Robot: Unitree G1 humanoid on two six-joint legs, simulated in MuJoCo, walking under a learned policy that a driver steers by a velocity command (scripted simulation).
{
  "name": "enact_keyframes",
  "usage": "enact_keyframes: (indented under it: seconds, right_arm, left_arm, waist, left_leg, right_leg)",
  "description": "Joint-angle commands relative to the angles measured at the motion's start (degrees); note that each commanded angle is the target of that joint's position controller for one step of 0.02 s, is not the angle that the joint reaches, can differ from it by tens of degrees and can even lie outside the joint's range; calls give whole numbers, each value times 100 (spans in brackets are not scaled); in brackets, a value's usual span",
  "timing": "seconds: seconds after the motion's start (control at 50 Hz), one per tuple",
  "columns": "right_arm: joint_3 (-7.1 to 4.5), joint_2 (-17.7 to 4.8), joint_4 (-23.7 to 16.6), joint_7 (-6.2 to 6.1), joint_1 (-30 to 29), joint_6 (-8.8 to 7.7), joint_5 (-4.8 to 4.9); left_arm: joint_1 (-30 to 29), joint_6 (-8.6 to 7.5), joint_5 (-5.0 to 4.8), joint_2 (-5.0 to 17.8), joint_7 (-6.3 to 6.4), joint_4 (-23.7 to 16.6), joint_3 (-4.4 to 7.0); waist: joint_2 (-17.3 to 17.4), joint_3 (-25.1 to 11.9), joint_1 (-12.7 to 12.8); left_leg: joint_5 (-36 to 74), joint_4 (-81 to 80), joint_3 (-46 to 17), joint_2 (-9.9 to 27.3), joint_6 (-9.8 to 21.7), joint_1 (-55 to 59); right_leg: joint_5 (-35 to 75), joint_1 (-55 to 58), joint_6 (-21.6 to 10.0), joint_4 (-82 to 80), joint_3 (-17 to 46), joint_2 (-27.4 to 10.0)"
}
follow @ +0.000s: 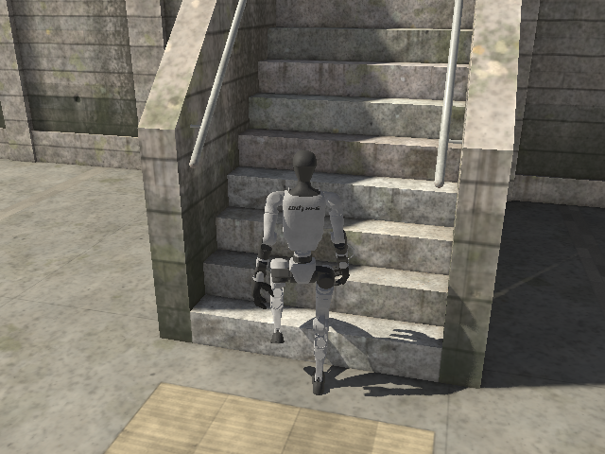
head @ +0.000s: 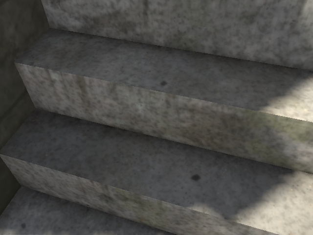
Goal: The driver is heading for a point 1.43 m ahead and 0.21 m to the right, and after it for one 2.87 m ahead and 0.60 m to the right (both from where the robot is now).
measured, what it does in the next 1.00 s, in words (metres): climbs: left foot 0.22 m higher, then right foot 0.22 m higher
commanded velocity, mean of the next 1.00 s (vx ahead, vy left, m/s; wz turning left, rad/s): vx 0.50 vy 0.00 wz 0.00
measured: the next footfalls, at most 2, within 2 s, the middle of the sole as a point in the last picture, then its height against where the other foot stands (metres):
left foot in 0.26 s outside the picture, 0.22 m higher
right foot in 0.82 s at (164, 177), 0.22 m higher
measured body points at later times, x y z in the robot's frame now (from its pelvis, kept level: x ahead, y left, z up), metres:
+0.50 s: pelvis +0.26 +0.12 +0.17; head +0.25 +0.14 +0.62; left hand +0.44 +0.35 +0.07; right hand +0.27 -0.12 +0.02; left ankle +0.32 +0.20 -0.52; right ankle +0.26 -0.02 -0.27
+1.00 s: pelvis +0.47 +0.12 +0.34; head +0.46 +0.14 +0.79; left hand +0.55 +0.34 +0.18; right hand +0.51 -0.11 +0.21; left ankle +0.41 +0.24 -0.17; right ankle +0.51 +0.05 -0.30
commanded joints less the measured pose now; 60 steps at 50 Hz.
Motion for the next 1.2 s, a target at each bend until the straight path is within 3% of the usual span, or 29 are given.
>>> enact_keyframes:
  seconds: [0.02, 0.14, 0.2, 0.22, 0.24, 0.26, 0.28, 0.3, 0.32, 0.34, 0.36, 0.38, 0.42, 0.46, 0.54, 0.58, 0.64, 0.72, 0.78, 0.8, 0.84, 0.88, 0.9, 0.92, 0.96, 1.02, 1.06, 1.12, 1.2]
  right_arm:
    - [135, 81, -664, -29, -449, -86, 140]
    - [593, 677, -1776, 140, -1679, -292, 95]
    - [879, 601, -2686, 330, -2633, -393, -132]
    - [945, 807, -2950, 261, -3018, -420, -83]
    - [691, 378, -2720, 235, -1939, -362, 109]
    - [284, -346, -2342, 235, -486, -305, -34]
    - [-54, -1165, -1913, 266, 767, -243, -171]
    - [-394, -2101, -1028, 262, 2269, -196, -444]
    - [-388, -2144, -560, 24, 2774, -39, -614]
    - [-246, -1532, -322, 43, 2361, 10, -419]
    - [-234, -870, -215, -23, 485, 229, -42]
    - [-85, -260, 42, -123, 109, 278, -189]
    - [112, 627, 545, -62, 71, 223, -428]
    - [67, 465, 797, 88, 194, -58, -401]
    - [129, 236, 1026, 219, 705, -350, -358]
    - [10, -166, 1164, 210, 1124, -451, -318]
    - [47, -40, 1376, 86, 1668, -460, -149]
    - [-85, -277, 1634, -325, 2613, -450, -50]
    - [-28, -24, 1511, -434, 2657, -276, 76]
    - [58, -100, 1283, -410, 2435, -248, 38]
    - [-14, -578, 1091, -186, 2510, -418, 90]
    - [-139, -978, 753, 108, 2047, -612, 88]
    - [-187, -579, 371, 266, 839, -575, -178]
    - [-233, -176, -48, 277, 80, -512, -494]
    - [-33, 714, -768, 147, -376, -184, -456]
    - [104, 912, -730, 12, 411, 39, -265]
    - [200, 1043, -759, 5, 399, 62, -212]
    - [21, 488, -726, -41, 117, 171, -38]
    - [-75, 481, -1257, -287, -811, 208, -358]
  left_arm:
    - [837, 44, -83, 581, 120, 35, 86]
    - [940, 151, -129, 586, 346, 37, 97]
    - [487, 230, -384, 705, 398, -180, 96]
    - [1063, 241, -557, 850, 393, 34, 103]
    - [1211, 166, -373, 1140, 284, -15, 115]
    - [865, 92, -199, 1698, 201, -17, 251]
    - [305, 13, -172, 2066, 196, -202, 407]
    - [380, -137, -227, 1184, 3, -376, 275]
    - [317, -389, -139, 817, -239, 23, 290]
    - [44, -465, -281, 348, -486, -277, 304]
    - [-1058, -360, 181, 252, -391, -1246, 335]
    - [-1557, -226, 288, -90, -232, -1493, 273]
    - [-1373, 22, 257, -672, 10, -1790, 28]
    - [-1009, 62, 55, -1064, 104, -1803, -147]
    - [-1548, -15, -218, -724, 287, -1790, -157]
    - [-2078, -47, -108, -705, 324, -2076, -162]
    - [-2966, 24, -78, -617, 223, -2424, -226]
    - [-3538, 258, -76, -960, 70, -2638, -445]
    - [-3513, 300, -181, -1321, -10, -2469, -611]
    - [-2851, 243, -290, -1185, -123, -2166, -584]
    - [-1595, 219, -158, -583, -57, -1909, -392]
    - [-471, 318, -63, 154, 147, -1458, -127]
    - [-49, 416, 27, 634, 289, -1018, 122]
    - [-452, 341, 38, 813, 348, -1002, 333]
    - [-1140, 210, 199, 438, 293, -677, 342]
    - [-1214, 13, 155, -635, 118, -199, 62]
    - [-964, -179, 73, -461, 14, -44, 73]
    - [-1159, -360, 82, 134, 143, -176, 154]
    - [-48, -482, 212, 636, 194, -83, 396]
  waist:
    - [-702, 784, 36]
    - [-833, 1347, 48]
    - [-296, 962, -127]
    - [-826, 117, -96]
    - [-1090, -876, -481]
    - [-2080, -1562, -1329]
    - [-2178, -2136, -1986]
    - [1034, -3180, -2011]
    - [1825, -3758, -1791]
    - [1423, -3076, -1405]
    - [514, -851, -516]
    - [43, 403, -321]
    - [-2, 707, 162]
    - [-31, 921, 408]
    - [110, 593, 162]
    - [-36, 705, -12]
    - [-183, 923, -246]
    - [524, 333, -616]
    - [425, 61, -521]
    - [507, -537, -295]
    - [1091, -1397, 195]
    - [26, -2165, 585]
    - [-1639, -1584, 823]
    - [-725, -893, 760]
    - [-199, 476, -61]
    - [-183, 1056, -763]
    - [-210, 1174, -854]
    - [-402, 972, -825]
    - [-464, 1120, -225]
  left_leg:
    - [-754, 2024, -389, 80, -27, -2820]
    - [-1182, 2464, -267, 263, -39, -4258]
    - [-54, -1790, 1136, 471, 274, 193]
    - [-689, -2443, 1438, -31, 450, 2391]
    - [-918, -2402, 1918, -688, 528, 3740]
    - [-1283, -2852, 1317, -947, 730, 3960]
    - [-895, -4042, -179, -733, 1034, 4928]
    - [-312, -6231, -3714, 1023, 2208, 6829]
    - [-133, -8634, -6307, 1668, 2400, 7152]
    - [-2185, -8857, -6184, 1698, 1759, 6445]
    - [-3612, -8205, -4274, 1015, 1198, 4303]
    - [-3652, -7528, -3209, 947, 1059, 3009]
    - [-2520, -7547, -1895, 638, 665, 2448]
    - [-780, -7674, -796, 558, 416, 2584]
    - [518, -8545, -342, 781, 761, 3074]
    - [49, -8792, -423, 889, 843, 3904]
    - [-167, -9327, 99, 572, 562, 4121]
    - [1510, -10584, 26, 836, 1277, 5781]
    - [6007, -10012, 1048, 667, 1276, 6077]
    - [9357, -9343, 1124, 880, 1544, 5779]
    - [11650, -7334, 903, 1352, 1860, 6157]
    - [8342, -5031, 713, 398, 1628, 3830]
    - [3041, -2502, 461, -750, 1463, 1956]
    - [1901, 268, -838, -998, 1263, 1137]
    - [1984, 1364, -1011, -834, 1186, -12]
    - [1577, 1774, -1187, -979, 1116, -675]
    - [1633, 1230, -1055, -940, 1016, -776]
    - [1599, 1037, -401, -993, 762, -99]
    - [63, 2658, -571, -759, 725, -2145]
  right_leg:
    - [-56, 1435, -1214, -823, 2064, -2215]
    - [496, 1520, -681, -991, 1580, -2283]
    - [1264, -1430, -549, -2638, 508, -1620]
    - [4249, -1608, -609, -2499, 506, -1658]
    - [7687, -806, -675, -1536, 358, -1665]
    - [11131, 595, -472, -129, 324, -1748]
    - [11427, 686, -290, 1430, 660, -1719]
    - [7898, -1336, -138, 3845, 674, -594]
    - [962, -1706, -64, 6950, 1648, 589]
    - [590, -2699, -188, 8688, 2475, 450]
    - [1105, -3290, -150, 8663, 1295, -234]
    - [1288, -3852, -228, 8806, 1160, -270]
    - [1081, -4409, -378, 10125, 1182, -67]
    - [1246, -5139, -363, 10258, 1305, -41]
    - [1193, -5941, -321, 11532, 744, 330]
    - [614, -7013, -362, 12077, 819, 252]
    - [550, -6981, -296, 10390, 195, -31]
    - [-76, -6490, -388, 8991, -882, -722]
    - [-1666, -4486, -801, 6774, -860, -459]
    - [-2317, -3193, -740, 6471, -1501, 144]
    - [-2803, -1667, -829, 5079, -1281, 547]
    - [-4410, -29, -1275, 3213, 2250, -646]
    - [-5355, 46, -1776, 1160, 4738, -1575]
    - [-5003, -643, -1511, 178, 5493, -1852]
    - [-4098, -1990, -973, 690, 4033, -1946]
    - [-2542, -2484, -385, 701, 2346, -1652]
    - [-1291, -2431, -338, 420, 1380, -1530]
    - [-509, -2546, -793, -101, 903, -1542]
    - [-216, 149, -997, -548, 1166, -1996]
Velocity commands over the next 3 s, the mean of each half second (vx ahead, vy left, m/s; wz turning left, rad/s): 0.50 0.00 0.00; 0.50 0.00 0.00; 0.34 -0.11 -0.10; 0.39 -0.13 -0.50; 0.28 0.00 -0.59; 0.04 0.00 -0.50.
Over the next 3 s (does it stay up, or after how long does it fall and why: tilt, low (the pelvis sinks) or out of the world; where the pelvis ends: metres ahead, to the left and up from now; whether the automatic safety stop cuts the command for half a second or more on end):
stays up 0.90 0.08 0.81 its command is cut before an obstacle after 1.2 s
